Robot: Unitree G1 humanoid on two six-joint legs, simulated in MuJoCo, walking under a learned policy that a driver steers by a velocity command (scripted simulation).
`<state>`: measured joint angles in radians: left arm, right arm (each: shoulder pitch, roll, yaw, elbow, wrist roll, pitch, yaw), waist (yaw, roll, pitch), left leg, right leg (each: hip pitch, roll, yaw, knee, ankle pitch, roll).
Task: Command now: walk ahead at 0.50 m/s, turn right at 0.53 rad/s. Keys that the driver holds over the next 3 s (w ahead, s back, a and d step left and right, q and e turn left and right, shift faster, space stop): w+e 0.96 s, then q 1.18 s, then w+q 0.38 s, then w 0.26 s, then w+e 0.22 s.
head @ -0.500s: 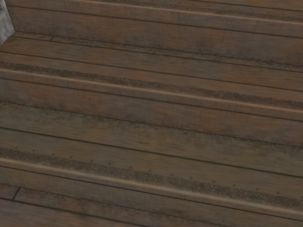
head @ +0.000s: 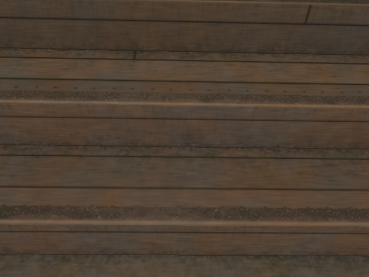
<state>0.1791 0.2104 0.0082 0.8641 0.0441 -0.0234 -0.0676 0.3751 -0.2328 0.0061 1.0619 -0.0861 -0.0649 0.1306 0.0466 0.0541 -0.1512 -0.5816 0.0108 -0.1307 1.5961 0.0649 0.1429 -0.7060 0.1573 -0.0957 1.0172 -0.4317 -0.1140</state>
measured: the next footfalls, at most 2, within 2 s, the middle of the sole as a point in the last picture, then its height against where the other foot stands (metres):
left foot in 0.30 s outside the picture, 0.17 m higher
right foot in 0.98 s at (291, 199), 0.17 m higher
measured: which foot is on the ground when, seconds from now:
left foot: up 0.00-0.28, down 0.30-1.00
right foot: down 0.00-0.34, up 0.36-0.96, down 0.98-1.00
